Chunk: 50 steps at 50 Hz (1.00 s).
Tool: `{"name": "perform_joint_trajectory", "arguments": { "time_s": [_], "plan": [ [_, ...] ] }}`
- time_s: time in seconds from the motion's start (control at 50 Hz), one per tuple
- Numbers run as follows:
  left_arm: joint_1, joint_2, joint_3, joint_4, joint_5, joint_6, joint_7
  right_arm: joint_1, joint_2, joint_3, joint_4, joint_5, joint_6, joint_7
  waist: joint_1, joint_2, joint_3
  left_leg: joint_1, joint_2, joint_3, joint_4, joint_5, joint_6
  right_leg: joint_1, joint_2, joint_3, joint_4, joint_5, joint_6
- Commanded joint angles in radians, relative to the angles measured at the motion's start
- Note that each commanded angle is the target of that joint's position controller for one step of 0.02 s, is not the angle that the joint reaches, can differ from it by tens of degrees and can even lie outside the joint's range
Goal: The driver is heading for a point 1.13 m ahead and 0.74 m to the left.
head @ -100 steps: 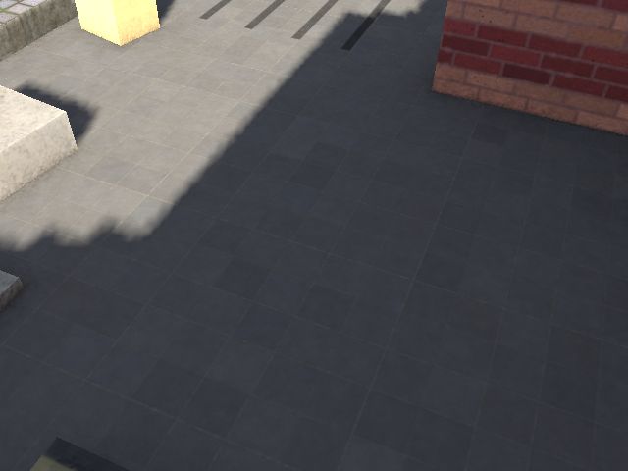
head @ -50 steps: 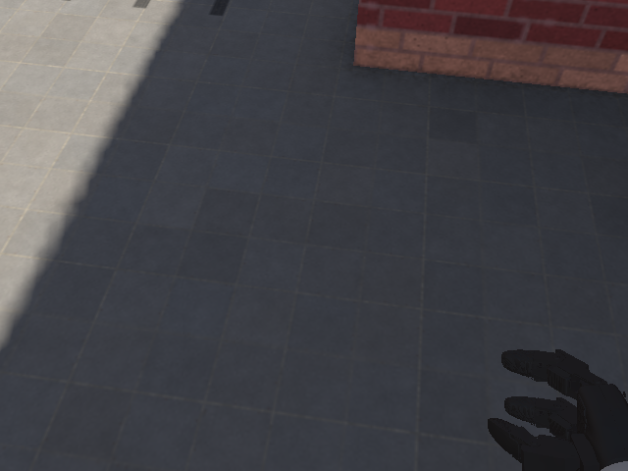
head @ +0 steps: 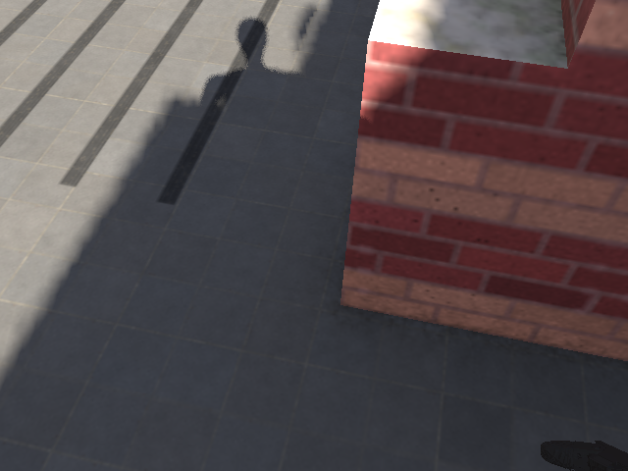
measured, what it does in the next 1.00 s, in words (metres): walks ahead, turning left: left foot, then right foot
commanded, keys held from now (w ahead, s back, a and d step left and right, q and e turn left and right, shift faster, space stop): w+q+shift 0.80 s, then w+shift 0.20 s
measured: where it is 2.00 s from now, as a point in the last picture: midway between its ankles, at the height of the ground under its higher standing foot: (45, 317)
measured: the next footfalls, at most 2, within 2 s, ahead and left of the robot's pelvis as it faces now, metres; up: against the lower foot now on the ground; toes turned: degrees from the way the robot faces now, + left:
left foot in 0.02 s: +0.24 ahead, +0.04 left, +0.00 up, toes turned +4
right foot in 0.40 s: +0.60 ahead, -0.05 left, +0.00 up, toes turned +35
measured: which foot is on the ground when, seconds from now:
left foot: up 0.00-0.00, down 0.02-0.38, up 0.40-0.84, down 0.86-1.00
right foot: down 0.00-0.02, up 0.04-0.38, down 0.40-0.84, up 0.86-1.00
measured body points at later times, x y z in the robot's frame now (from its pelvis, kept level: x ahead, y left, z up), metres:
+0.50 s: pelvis +0.36 -0.01 +0.01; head +0.41 +0.02 +0.46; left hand +0.42 +0.30 -0.08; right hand +0.60 -0.23 -0.08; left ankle +0.23 +0.05 -0.57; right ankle +0.57 -0.07 -0.70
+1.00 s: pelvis +0.33 +0.08 +0.01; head +0.31 +0.12 +0.46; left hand +0.31 +0.42 -0.06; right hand +0.53 -0.07 -0.10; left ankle +0.21 +0.11 -0.70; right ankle +0.54 +0.04 -0.61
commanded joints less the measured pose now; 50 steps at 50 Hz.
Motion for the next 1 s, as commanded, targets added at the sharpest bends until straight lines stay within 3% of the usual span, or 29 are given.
{"name": "perform_joint_trajectory", "arguments": {
  "time_s": [0.02, 0.04, 0.06, 0.08, 0.1, 0.14, 0.16, 0.22, 0.26, 0.32, 0.34, 0.36, 0.38, 0.4, 0.42, 0.44, 0.46, 0.5, 0.56, 0.66, 0.8, 0.82, 0.84, 0.86, 0.88, 0.9, 0.92, 0.94, 1.0],
  "plan": [
    [-0.259, 0.275, 0.066, -0.148, -0.024, -0.002, 0.004, 0.602, -0.261, -0.115, 0.08, -0.001, 0.04, -0.032, -0.405, -0.085, -0.194, 0.827, -0.03, -0.085, -0.069, -0.061, 0.101, -0.458, -0.181, 0.064, 0.833, 1.36, -0.038],
    [-0.255, 0.037, 0.001, -0.196, 0.004, -0.054, -0.026, 0.558, -0.273, -0.108, 0.101, -0.022, 0.048, -0.043, -0.27, 0.349, -0.1, 0.987, 0.026, -0.272, -0.014, 0.108, 0.162, -0.9, 0.061, 0.132, 1.348, -0.047, -0.012],
    [-0.069, 0.012, -0.026, -0.268, -0.043, -0.103, -0.05, 0.408, -0.257, -0.075, 0.011, -0.08, 0.011, -0.042, -0.096, 0.376, -0.345, 1.137, 0.239, -0.899, -0.241, -0.291, 0.382, -1.162, 0.076, 0.416, 1.484, -0.142, -0.031],
    [-0.21, 0.13, -0.012, -0.294, -0.052, -0.127, -0.055, 0.415, -0.187, -0.076, -0.021, -0.069, -0.004, -0.043, -0.169, 0.13, -0.321, 1.07, 0.237, -0.986, -0.426, -0.488, 0.316, -1.15, 0.024, 0.462, 1.356, -0.029, -0.087],
    [-0.289, 0.138, -0.005, -0.319, -0.053, -0.123, -0.052, 0.363, -0.161, -0.067, -0.018, -0.063, -0.029, -0.035, -0.108, -0.065, -0.135, 0.865, 0.211, -0.915, -0.485, -0.463, 0.248, -1.143, -0.01, 0.438, 1.206, 0.051, -0.106],
    [-0.224, 0.135, -0.002, -0.294, -0.012, -0.089, -0.037, 0.209, -0.171, -0.064, -0.058, -0.055, -0.057, -0.03, 0.01, -0.157, -0.041, 0.558, 0.169, -0.823, -0.476, -0.236, 0.239, -1.002, -0.068, 0.457, 1.047, 0.107, -0.045],
    [-0.222, 0.154, 0.003, -0.296, -0.001, -0.068, -0.032, 0.185, -0.165, -0.063, -0.06, -0.044, -0.053, -0.042, 0.037, -0.115, -0.018, 0.456, 0.114, -0.71, -0.49, -0.104, 0.232, -0.933, -0.09, 0.453, 0.982, 0.104, -0.015],
    [-0.349, 0.116, -0.008, -0.353, 0.027, -0.049, -0.021, 0.152, -0.179, -0.065, -0.056, -0.024, -0.031, -0.079, 0.015, -0.106, 0.023, 0.237, -0.005, -0.475, -0.44, 0.29, 0.161, -0.791, -0.079, 0.349, 0.607, 0.208, 0.042],
    [-0.45, 0.044, -0.025, -0.371, 0.026, -0.033, -0.026, 0.218, -0.174, -0.068, -0.019, -0.015, 0.012, -0.102, -0.05, -0.061, -0.055, 0.214, -0.094, -0.408, -0.382, 0.155, 0.074, -0.669, 0.006, 0.305, 0.37, 0.454, 0.047],
    [-0.485, 0.096, -0.004, -0.378, -0.008, -0.025, -0.026, 0.289, -0.156, -0.072, 0.009, -0.014, 0.046, -0.114, -0.096, 0.053, -0.081, 0.32, -0.11, -0.49, -0.273, 0.058, -0.001, -0.643, 0.08, 0.344, 0.15, 0.566, 0.045],
    [-0.426, 0.144, 0.01, -0.368, 0.002, -0.046, -0.008, 0.298, -0.143, -0.08, 0.002, 0.0, 0.062, -0.134, -0.073, 0.063, -0.018, 0.317, -0.173, -0.458, -0.116, 0.245, -0.101, -0.594, 0.129, 0.319, 0.063, 0.594, 0.06],
    [-0.311, 0.151, 0.019, -0.33, 0.002, -0.063, 0.005, 0.304, -0.126, -0.073, 0.003, -0.003, 0.065, -0.131, -0.031, 0.05, -0.124, 0.315, -0.229, -0.421, 0.015, 0.155, -0.159, -0.421, 0.124, 0.303, -0.011, 0.831, 0.067],
    [-0.122, 0.15, 0.026, -0.283, -0.003, -0.069, 0.013, 0.244, -0.104, -0.06, -0.025, -0.013, 0.071, -0.115, 0.072, 0.042, -0.271, 0.225, -0.265, -0.377, 0.236, -0.171, -0.191, -0.126, -0.009, 0.401, -0.052, 1.086, 0.009],
    [-0.011, 0.175, 0.027, -0.259, 0.003, -0.05, 0.023, 0.265, 0.013, -0.02, -0.056, -0.067, 0.087, -0.105, 0.073, -0.102, -0.424, 0.039, -0.286, -0.338, 0.488, -0.853, -0.187, 0.137, -0.311, 0.657, 0.122, 1.354, -0.072],
    [-0.007, 0.175, 0.012, -0.288, 0.041, -0.027, 0.03, 0.39, -0.013, -0.02, -0.065, -0.075, 0.09, -0.081, 0.006, -0.135, -0.502, 0.055, -0.234, -0.434, 0.747, -0.94, -0.214, 0.075, -0.524, 0.858, 0.222, 1.744, -0.182],
    [-0.072, 0.232, 0.037, -0.257, 0.004, -0.016, 0.031, 0.501, -0.109, -0.036, -0.09, -0.04, 0.092, -0.038, -0.093, -0.283, -0.56, -0.037, -0.178, -0.43, 0.957, -0.811, -0.246, 0.099, -0.693, 1.036, 0.198, 1.486, -0.403],
    [-0.17, 0.201, 0.043, -0.269, -0.002, -0.001, 0.046, 0.41, -0.186, -0.051, -0.083, -0.036, 0.102, -0.031, -0.074, -0.198, -0.479, -0.109, -0.086, -0.37, 1.001, -0.679, -0.268, 0.001, -0.589, 0.917, 0.141, 1.122, -0.389],
    [-0.289, 0.133, 0.005, -0.316, 0.015, 0.038, 0.075, 0.285, -0.227, -0.064, -0.109, -0.021, 0.148, -0.048, -0.078, -0.083, -0.299, -0.054, -0.034, -0.305, 0.994, -0.5, -0.274, -0.348, -0.427, 0.711, 0.035, 0.645, -0.275],
    [-0.284, 0.187, 0.021, -0.268, 0.01, 0.048, 0.082, 0.281, -0.134, -0.033, -0.156, -0.03, 0.159, -0.052, -0.106, -0.095, -0.145, 0.057, 0.014, -0.241, 0.77, -0.391, -0.237, -0.616, -0.333, 0.5, -0.034, 0.54, -0.211],
    [-0.186, 0.291, 0.081, -0.197, -0.016, 0.048, 0.088, 0.208, -0.104, -0.015, -0.203, -0.044, 0.157, -0.034, -0.072, -0.172, -0.152, 0.042, 0.111, -0.223, 0.496, -0.354, -0.192, -0.487, -0.45, 0.478, -0.123, 0.379, -0.22],
    [-0.337, 0.361, 0.131, -0.188, -0.033, 0.094, 0.086, 0.422, -0.123, -0.055, -0.1, -0.025, 0.159, -0.003, -0.218, -0.306, -0.123, 0.504, 0.058, -0.042, -0.002, -0.366, -0.125, -0.624, -0.389, 0.237, -0.119, 0.177, -0.133],
    [-0.503, 0.225, 0.088, -0.255, 0.002, 0.058, 0.019, 0.637, -0.161, -0.062, 0.029, -0.028, 0.099, -0.036, -0.315, -0.144, -0.157, 0.715, -0.094, 0.14, 0.167, -0.5, -0.185, -0.859, -0.182, 0.032, 0.165, -0.149, -0.003],
    [-0.638, 0.118, 0.06, -0.318, -0.008, 0.046, -0.01, 0.761, -0.157, -0.056, 0.11, -0.051, 0.071, -0.032, -0.386, 0.066, 0.01, 0.708, -0.04, -0.021, -0.011, -0.469, -0.141, -1.135, -0.143, 0.058, 0.592, -0.405, -0.006],
    [-0.693, -0.065, -0.001, -0.401, -0.018, 0.031, -0.035, 0.606, -0.162, -0.014, 0.056, -0.079, 0.02, -0.023, -0.266, 0.179, 0.186, 0.515, 0.114, -0.395, -0.104, -0.68, -0.076, -1.435, -0.166, 0.236, 0.976, -0.269, -0.015],
    [-0.475, -0.12, -0.029, -0.412, -0.024, 0.009, -0.046, 0.371, -0.104, 0.032, -0.052, -0.038, -0.014, -0.011, -0.04, 0.185, 0.14, 0.417, 0.175, -0.48, -0.047, -0.324, -0.034, -1.494, -0.18, 0.301, 1.155, -0.099, -0.039],
    [-0.551, -0.056, -0.028, -0.477, -0.002, -0.003, -0.05, 0.38, -0.288, -0.042, -0.075, -0.029, -0.03, -0.022, -0.115, 0.399, 0.004, 0.414, 0.323, -1.067, -0.575, -0.911, 0.121, -1.58, -0.174, 0.387, 1.129, 0.006, -0.048],
    [-0.536, 0.062, 0.001, -0.458, -0.049, -0.019, -0.038, 0.284, -0.294, -0.043, -0.134, -0.047, -0.046, -0.029, -0.088, 0.134, 0.018, 0.44, 0.373, -1.209, -0.61, -1.127, 0.152, -1.592, -0.185, 0.445, 1.122, 0.183, -0.051],
    [-0.499, 0.12, 0.017, -0.422, -0.058, -0.011, -0.025, 0.199, -0.255, -0.029, -0.145, -0.063, -0.036, -0.038, -0.056, -0.032, 0.019, 0.371, 0.346, -1.08, -0.524, -1.017, 0.122, -1.494, -0.188, 0.456, 1.043, 0.317, -0.031],
    [-0.404, 0.167, 0.042, -0.377, -0.031, 0.006, -0.017, 0.25, -0.186, -0.009, -0.096, -0.038, -0.032, -0.071, -0.053, 0.133, -0.034, 0.399, 0.223, -0.676, -0.441, -0.666, 0.079, -1.206, -0.157, 0.399, 0.819, 0.448, 0.035]
  ]
}}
